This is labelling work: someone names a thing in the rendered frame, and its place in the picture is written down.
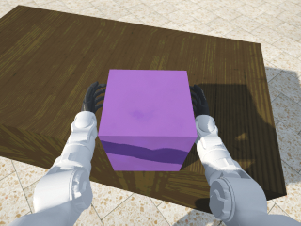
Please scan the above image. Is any carton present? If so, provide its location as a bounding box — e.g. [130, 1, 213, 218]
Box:
[98, 69, 198, 171]

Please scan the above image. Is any pedestal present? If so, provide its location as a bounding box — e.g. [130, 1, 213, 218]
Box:
[0, 5, 287, 214]

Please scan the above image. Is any robot right hand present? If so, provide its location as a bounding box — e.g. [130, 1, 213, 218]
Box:
[189, 84, 210, 117]

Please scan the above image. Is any robot left hand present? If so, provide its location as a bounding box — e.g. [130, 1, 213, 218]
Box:
[81, 81, 107, 114]

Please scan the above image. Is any robot left upper arm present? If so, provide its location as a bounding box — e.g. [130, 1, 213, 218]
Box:
[8, 169, 93, 226]

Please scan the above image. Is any robot right upper arm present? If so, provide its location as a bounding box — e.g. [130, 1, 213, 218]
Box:
[209, 177, 301, 226]

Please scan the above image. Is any robot right forearm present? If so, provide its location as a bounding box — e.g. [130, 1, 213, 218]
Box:
[195, 115, 268, 208]

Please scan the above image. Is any robot left forearm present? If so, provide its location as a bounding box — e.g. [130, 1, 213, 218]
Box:
[33, 111, 98, 211]

